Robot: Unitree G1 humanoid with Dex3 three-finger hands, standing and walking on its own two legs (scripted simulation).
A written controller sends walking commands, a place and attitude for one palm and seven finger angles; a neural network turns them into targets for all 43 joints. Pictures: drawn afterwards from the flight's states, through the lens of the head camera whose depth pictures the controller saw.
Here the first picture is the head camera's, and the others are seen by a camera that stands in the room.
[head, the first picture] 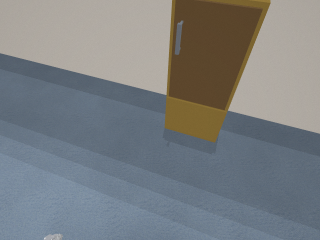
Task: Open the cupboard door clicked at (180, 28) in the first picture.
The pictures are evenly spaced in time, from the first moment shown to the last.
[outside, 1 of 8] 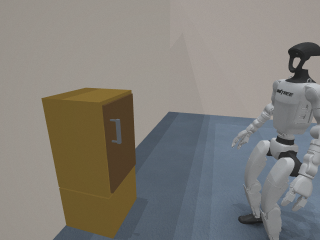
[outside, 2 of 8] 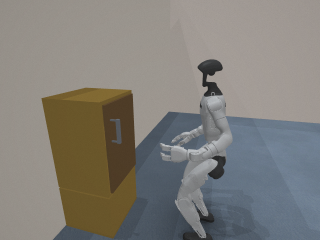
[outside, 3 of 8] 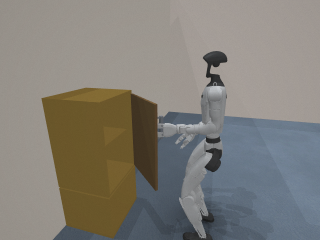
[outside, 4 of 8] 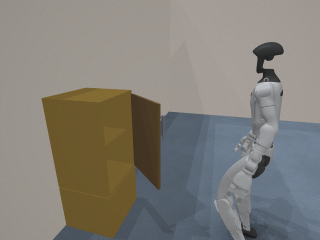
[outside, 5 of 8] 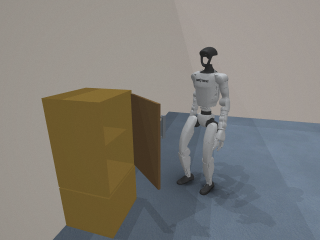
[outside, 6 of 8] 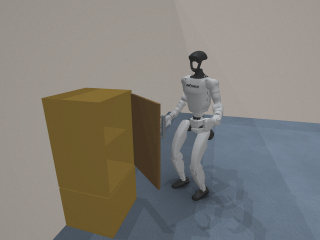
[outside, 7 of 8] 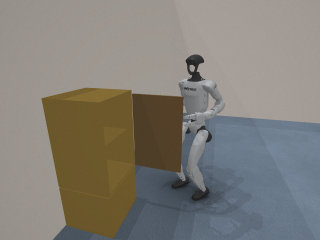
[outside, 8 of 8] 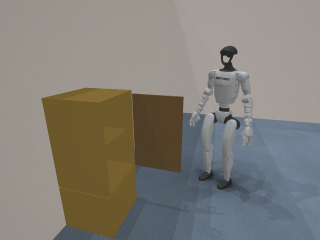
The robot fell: no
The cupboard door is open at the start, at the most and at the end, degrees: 0 90 89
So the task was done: yes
